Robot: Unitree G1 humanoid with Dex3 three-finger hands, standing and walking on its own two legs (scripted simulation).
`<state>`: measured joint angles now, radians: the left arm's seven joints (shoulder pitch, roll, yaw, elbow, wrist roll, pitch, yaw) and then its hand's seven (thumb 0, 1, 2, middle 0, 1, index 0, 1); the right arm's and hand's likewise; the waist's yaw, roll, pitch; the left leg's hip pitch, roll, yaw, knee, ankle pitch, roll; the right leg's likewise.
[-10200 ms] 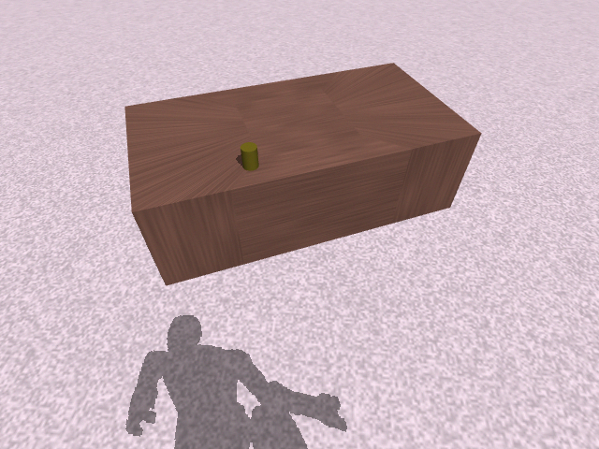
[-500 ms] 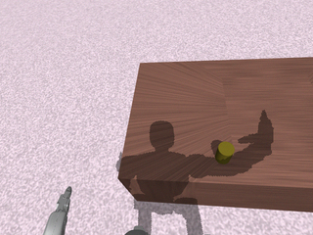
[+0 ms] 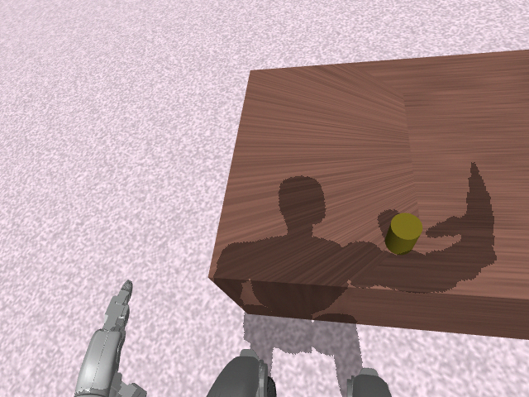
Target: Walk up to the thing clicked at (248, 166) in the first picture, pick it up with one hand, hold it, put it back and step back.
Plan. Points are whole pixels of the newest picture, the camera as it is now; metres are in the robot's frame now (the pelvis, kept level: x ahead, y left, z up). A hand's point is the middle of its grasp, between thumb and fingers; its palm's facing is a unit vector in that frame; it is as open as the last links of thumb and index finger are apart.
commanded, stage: approach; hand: right
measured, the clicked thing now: (402, 234) +0.47 -0.19 -0.22
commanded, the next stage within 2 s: close in in 0.24 s
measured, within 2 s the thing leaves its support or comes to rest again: leaves its support in 1.90 s
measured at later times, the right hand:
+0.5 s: hand (442, 253) +0.43 -0.25 -0.20, palm faces +0.13 +0.99 +0.05, open 17.7 cm
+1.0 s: hand (408, 246) +0.44 -0.19 -0.20, palm faces +0.13 +0.99 +0.03, open 17.5 cm
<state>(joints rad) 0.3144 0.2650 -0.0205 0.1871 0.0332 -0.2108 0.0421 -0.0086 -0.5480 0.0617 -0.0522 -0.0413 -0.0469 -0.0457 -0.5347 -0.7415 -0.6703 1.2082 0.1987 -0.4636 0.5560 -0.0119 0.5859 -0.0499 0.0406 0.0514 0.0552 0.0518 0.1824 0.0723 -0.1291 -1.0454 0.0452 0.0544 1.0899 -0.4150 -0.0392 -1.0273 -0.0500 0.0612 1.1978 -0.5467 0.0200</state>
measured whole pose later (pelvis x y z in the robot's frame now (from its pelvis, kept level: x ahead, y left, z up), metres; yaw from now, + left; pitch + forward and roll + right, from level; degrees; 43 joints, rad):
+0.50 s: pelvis -0.04 +0.00 -0.13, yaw +3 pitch +31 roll +7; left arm 0.42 0.33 0.13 -0.28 0.09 -0.27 -0.05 -0.01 -0.54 0.05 -0.06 -0.05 -0.07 -0.05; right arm -0.58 -0.68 -0.75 1.18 0.09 -0.67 0.38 -0.02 0.59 -0.04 0.04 0.05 0.05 0.05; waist 0.37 0.08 -0.14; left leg -1.62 0.03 0.07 1.58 -0.51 -0.03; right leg -1.60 -0.06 0.12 1.73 -0.68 0.04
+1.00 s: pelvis -0.05 +0.00 -0.14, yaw +2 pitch +31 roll +5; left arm 0.49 0.35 0.22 -0.45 0.07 -0.20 -0.06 -0.01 -0.53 0.05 -0.06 -0.05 -0.07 -0.05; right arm -0.60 -0.50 -0.60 1.03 0.00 -0.60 0.14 -0.01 0.54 -0.05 0.04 0.05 0.05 0.05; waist 0.36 0.05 -0.17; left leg -1.66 0.04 0.04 1.64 -0.51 -0.04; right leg -1.63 -0.04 0.10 1.77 -0.68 0.03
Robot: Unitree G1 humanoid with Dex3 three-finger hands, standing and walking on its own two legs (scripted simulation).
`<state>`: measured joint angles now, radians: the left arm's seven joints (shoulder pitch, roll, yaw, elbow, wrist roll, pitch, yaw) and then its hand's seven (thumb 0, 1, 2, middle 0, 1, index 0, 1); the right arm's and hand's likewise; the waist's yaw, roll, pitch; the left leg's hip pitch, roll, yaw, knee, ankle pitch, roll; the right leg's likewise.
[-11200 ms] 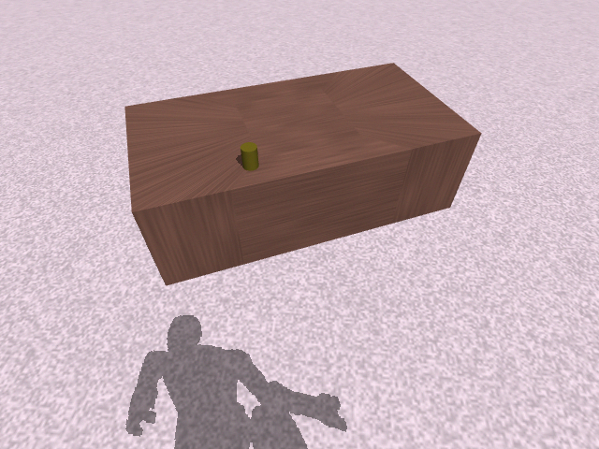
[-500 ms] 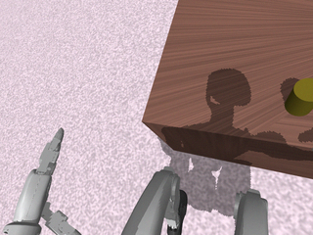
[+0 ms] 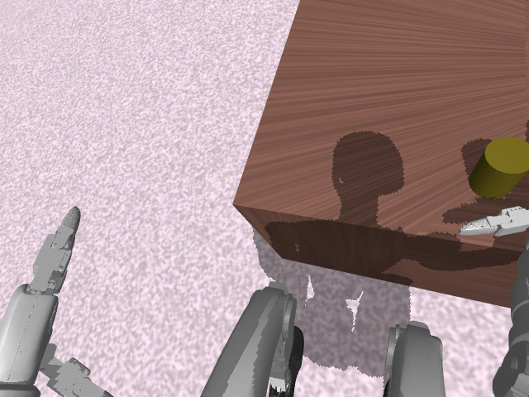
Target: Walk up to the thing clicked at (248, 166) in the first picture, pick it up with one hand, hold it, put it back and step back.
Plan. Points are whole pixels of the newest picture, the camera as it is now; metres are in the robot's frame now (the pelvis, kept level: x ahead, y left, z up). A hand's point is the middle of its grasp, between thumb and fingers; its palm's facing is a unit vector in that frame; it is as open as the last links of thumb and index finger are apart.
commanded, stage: close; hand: right
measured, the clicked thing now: (499, 169) +0.51 -0.21 -0.08
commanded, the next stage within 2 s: settle in 0.82 s
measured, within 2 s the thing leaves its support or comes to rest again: leaves its support in 0.90 s
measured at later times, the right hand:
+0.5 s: hand (488, 167) +0.51 -0.19 -0.07, palm faces +0.16 +0.99 +0.00, open 14.2 cm
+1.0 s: hand (497, 169) +0.50 -0.20 -0.06, palm faces +0.17 +0.99 -0.01, open 8.6 cm
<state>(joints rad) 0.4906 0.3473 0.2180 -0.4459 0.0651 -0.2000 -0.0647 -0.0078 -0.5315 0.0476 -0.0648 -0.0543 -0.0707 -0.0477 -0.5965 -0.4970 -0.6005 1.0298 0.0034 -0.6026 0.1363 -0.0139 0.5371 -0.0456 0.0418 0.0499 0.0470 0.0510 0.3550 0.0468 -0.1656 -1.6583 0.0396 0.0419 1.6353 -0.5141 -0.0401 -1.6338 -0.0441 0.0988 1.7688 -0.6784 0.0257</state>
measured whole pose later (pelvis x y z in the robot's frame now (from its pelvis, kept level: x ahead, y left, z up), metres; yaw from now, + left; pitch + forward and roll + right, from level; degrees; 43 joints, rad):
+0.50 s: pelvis +0.00 +0.00 -0.01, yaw +0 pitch +32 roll +5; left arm 0.50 0.37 0.24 -0.52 0.07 -0.17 -0.08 -0.01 -0.55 0.07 -0.06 -0.05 -0.06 -0.05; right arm -0.69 -0.54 -0.60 1.06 -0.05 -0.60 0.08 -0.01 0.38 -0.16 0.54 0.33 0.53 0.33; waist 0.40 0.06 -0.15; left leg -1.71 0.04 0.04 1.66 -0.52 -0.04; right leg -1.67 -0.05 0.10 1.79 -0.68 0.03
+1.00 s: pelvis +0.00 +0.01 +0.00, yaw +0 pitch +31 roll +5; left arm 0.52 0.35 0.22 -0.52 0.06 -0.17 -0.08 -0.01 -0.55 0.06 -0.06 -0.05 -0.06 -0.05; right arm -0.66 -0.55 -0.60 1.04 -0.04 -0.57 0.09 -0.01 0.21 -0.81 0.90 0.92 0.91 0.94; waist 0.39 0.06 -0.15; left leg -1.68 0.03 0.04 1.64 -0.51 -0.03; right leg -1.65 -0.05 0.10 1.77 -0.67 0.04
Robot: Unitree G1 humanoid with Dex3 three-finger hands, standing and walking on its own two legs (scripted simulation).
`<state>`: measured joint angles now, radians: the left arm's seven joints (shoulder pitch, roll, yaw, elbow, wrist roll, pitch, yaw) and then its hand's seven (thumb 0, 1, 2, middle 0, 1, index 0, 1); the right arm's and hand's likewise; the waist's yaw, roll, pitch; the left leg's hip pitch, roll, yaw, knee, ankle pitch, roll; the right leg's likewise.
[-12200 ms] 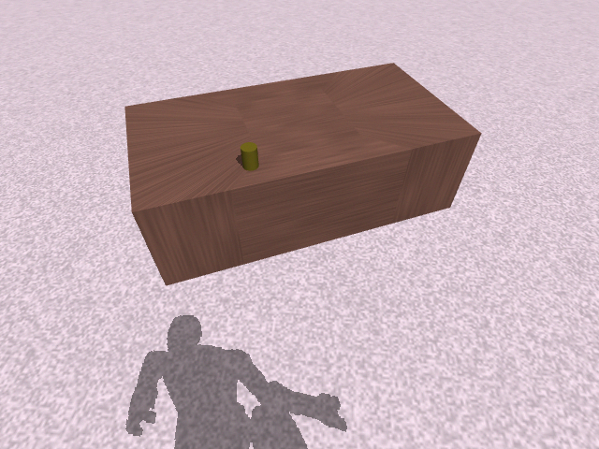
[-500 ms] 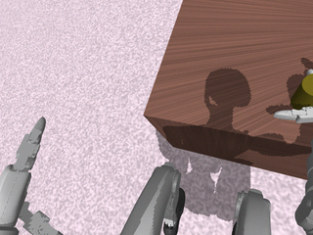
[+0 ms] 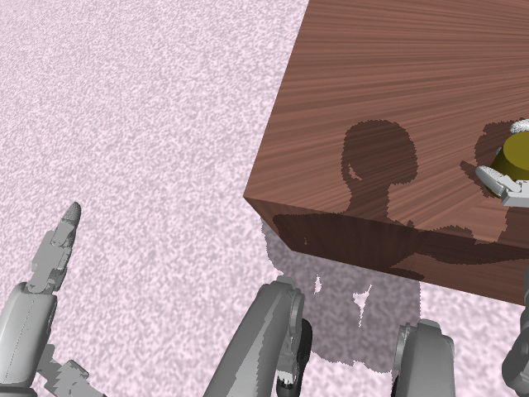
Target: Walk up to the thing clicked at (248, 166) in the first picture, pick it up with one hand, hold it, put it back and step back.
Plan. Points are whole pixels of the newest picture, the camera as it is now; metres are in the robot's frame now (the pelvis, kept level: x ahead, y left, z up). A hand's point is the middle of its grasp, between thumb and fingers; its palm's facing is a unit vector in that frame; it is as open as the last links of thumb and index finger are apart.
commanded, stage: settle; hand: right
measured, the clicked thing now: (518, 167) +0.50 -0.20 -0.06
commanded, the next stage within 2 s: lift in 1.00 s
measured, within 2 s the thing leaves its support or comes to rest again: neither
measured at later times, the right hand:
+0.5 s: hand out of the picture +0.51 -0.21 +0.01, palm faces +0.17 +0.98 +0.00, open 8.8 cm
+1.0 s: hand out of the picture +0.51 -0.21 +0.04, palm faces +0.18 +0.98 +0.00, open 8.8 cm
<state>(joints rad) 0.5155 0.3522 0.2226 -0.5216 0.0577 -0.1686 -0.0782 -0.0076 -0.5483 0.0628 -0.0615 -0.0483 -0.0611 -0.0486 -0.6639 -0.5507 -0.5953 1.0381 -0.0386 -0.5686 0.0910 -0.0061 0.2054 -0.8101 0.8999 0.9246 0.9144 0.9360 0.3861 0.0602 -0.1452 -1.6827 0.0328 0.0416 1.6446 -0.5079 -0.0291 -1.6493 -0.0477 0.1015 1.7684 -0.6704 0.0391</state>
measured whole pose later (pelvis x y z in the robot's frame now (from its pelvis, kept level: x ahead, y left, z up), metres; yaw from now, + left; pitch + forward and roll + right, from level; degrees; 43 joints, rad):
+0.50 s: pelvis +0.01 +0.00 +0.04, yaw +0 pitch +29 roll +4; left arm 0.50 0.34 0.19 -0.43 0.06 -0.14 -0.06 -0.01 -0.56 0.07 -0.07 -0.05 -0.07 -0.06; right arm -0.68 -0.52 -0.56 1.04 -0.03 -0.52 0.08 -0.01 0.30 -1.03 0.83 1.12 0.84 1.14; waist 0.34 0.05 -0.15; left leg -1.54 0.03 0.04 1.52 -0.49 -0.04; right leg -1.51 -0.05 0.09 1.64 -0.65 0.03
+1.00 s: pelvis +0.02 +0.00 +0.06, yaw -1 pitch +28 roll +4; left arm 0.49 0.31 0.14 -0.34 0.08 -0.12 -0.05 -0.01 -0.55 0.07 -0.06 -0.05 -0.06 -0.05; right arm -0.68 -0.48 -0.54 1.05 -0.02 -0.53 0.08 -0.01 0.29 -1.03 0.80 1.16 0.82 1.17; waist 0.31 0.04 -0.15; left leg -1.44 0.03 0.04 1.44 -0.49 -0.03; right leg -1.41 -0.06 0.08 1.55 -0.63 0.04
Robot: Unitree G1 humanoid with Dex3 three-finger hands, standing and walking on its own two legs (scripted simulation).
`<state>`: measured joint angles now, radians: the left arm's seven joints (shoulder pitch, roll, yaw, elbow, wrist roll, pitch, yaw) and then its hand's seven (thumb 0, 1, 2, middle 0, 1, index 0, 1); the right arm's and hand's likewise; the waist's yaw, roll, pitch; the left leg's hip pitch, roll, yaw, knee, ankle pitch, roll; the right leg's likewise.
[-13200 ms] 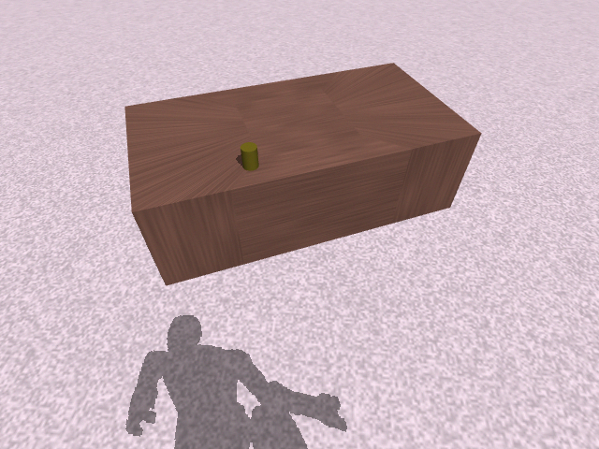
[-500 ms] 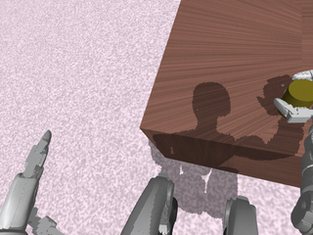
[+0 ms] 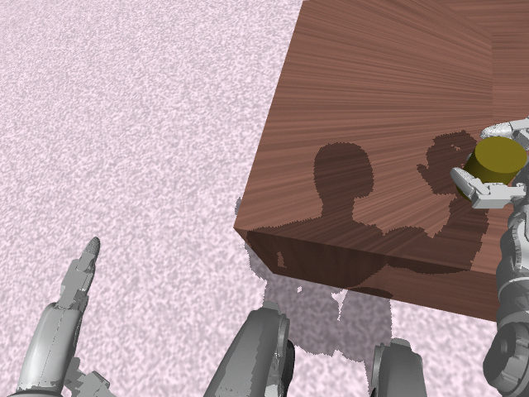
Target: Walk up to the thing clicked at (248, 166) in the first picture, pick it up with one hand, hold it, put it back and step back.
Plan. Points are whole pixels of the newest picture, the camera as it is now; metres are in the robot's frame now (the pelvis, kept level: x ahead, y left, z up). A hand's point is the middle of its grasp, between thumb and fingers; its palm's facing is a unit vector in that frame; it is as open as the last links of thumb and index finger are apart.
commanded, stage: lift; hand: right
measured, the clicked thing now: (487, 171) +0.49 -0.20 -0.03
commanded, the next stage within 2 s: hold in 1.70 s
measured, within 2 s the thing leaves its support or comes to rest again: neither
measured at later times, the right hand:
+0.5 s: hand (506, 162) +0.48 -0.20 +0.02, palm faces +0.18 +0.98 -0.01, open 8.8 cm
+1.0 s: hand out of the picture +0.42 -0.19 +0.12, palm faces +0.18 +0.98 -0.01, open 8.8 cm
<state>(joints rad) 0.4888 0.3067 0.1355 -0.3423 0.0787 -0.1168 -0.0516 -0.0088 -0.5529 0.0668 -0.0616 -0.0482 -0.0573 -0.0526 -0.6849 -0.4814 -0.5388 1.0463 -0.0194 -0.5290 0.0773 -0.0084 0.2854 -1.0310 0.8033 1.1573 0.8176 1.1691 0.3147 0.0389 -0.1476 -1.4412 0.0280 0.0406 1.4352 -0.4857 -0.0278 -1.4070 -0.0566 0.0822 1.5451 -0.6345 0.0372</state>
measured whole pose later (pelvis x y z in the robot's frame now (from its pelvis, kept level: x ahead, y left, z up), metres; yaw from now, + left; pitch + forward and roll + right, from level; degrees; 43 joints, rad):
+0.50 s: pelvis +0.01 +0.00 +0.03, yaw +0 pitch +25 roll +3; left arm 0.49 0.27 0.12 -0.24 0.07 -0.08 -0.05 -0.01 -0.54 0.06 -0.06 -0.05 -0.06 -0.05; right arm -0.58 -0.37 -0.47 0.89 0.00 -0.49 0.05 -0.01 0.29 -1.04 0.81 1.15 0.82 1.16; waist 0.25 0.04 -0.16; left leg -1.30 0.03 0.03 1.34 -0.48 -0.03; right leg -1.27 -0.06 0.07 1.44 -0.62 0.03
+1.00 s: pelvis +0.03 +0.00 +0.09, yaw -2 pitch +17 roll +1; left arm 0.47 0.24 0.11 -0.02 0.03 -0.02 0.00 -0.01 -0.55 0.06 -0.05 -0.04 -0.04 -0.04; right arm -0.32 -0.21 -0.30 0.59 0.07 -0.39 0.02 -0.01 0.31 -1.07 0.82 1.16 0.83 1.17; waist 0.11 0.03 -0.13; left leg -0.97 0.05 0.01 1.11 -0.43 -0.04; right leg -0.91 -0.04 0.03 1.17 -0.55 0.03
